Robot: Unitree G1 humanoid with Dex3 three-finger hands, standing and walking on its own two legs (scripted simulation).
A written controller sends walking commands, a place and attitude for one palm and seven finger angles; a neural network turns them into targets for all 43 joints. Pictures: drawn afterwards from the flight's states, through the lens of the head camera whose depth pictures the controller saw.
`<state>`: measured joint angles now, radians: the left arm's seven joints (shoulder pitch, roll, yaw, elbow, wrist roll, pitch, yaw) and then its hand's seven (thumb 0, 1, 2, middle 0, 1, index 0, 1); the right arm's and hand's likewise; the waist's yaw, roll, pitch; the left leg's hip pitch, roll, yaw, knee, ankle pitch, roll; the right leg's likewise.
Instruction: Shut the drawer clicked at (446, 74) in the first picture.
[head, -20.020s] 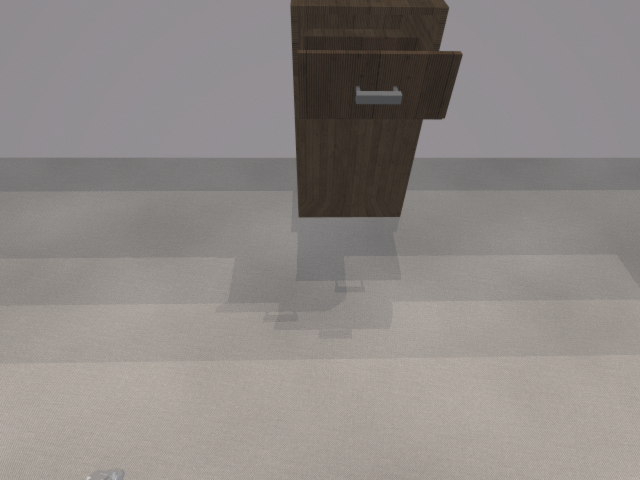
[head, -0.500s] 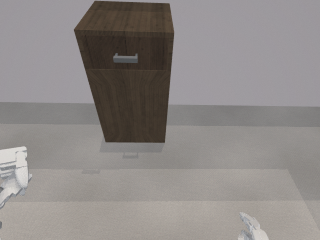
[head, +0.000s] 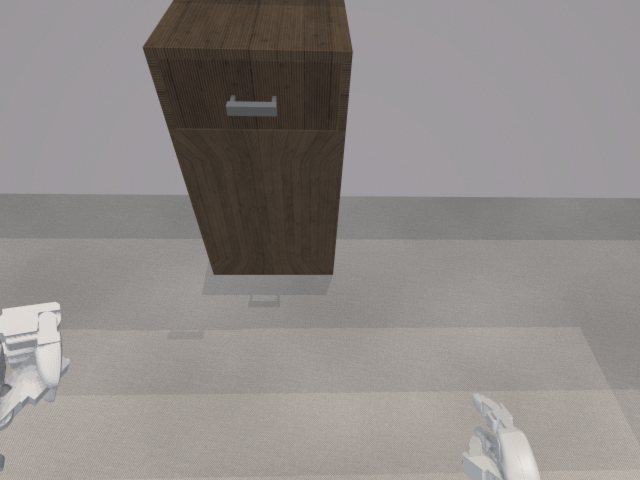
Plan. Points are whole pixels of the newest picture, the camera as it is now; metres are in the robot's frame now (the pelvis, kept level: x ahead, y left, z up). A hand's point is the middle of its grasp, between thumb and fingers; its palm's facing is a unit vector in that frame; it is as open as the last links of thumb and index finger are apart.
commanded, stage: let the arm hang, fingers relaxed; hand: left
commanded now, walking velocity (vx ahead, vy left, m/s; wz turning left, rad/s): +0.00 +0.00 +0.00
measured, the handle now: (252, 104) +0.91 +0.22 -0.02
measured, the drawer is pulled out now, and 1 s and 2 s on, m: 0.00 0.00 0.00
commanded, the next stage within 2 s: look to check the result in 1.18 s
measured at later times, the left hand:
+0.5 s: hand out of the picture -0.02 +0.20 -0.18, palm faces +0.02 -0.97 -0.24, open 3.7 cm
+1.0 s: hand out of the picture +0.04 +0.21 -0.16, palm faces +0.02 -0.96 -0.28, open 7.3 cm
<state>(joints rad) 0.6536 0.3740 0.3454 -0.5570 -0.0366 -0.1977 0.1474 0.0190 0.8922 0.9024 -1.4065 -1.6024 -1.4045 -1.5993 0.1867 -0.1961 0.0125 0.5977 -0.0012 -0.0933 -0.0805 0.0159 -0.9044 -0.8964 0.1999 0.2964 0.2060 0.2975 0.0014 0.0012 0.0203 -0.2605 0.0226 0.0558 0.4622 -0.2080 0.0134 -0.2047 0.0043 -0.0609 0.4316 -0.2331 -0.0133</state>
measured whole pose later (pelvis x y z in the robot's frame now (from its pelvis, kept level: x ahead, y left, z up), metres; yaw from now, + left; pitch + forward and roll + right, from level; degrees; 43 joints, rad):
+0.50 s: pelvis -0.02 +0.00 +0.00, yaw +2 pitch -1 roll -1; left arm 0.27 0.24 0.01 1.04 0.01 0.02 0.02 0.02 0.91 0.90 -0.88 -1.06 -0.87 -1.08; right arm 0.26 -0.24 0.00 1.05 -0.03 0.03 -0.01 0.01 -0.91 -0.90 0.20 0.30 0.20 0.30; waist 0.00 -0.01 0.08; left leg -0.28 0.01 0.03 0.45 -0.16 0.01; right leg -0.22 0.00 -0.09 0.43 -0.21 -0.02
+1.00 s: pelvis -0.01 +0.00 +0.00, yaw +1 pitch -2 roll +0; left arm 0.14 0.24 0.01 1.13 0.01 -0.01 0.01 0.01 0.91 0.90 -0.22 -0.32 -0.22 -0.32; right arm 0.18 -0.23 -0.01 1.13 -0.02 0.00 -0.01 0.01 -0.91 -0.90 0.20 0.30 0.20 0.30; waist -0.01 0.03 0.04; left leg -0.20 0.01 0.04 0.38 -0.15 0.01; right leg -0.16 -0.01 -0.08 0.39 -0.20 -0.02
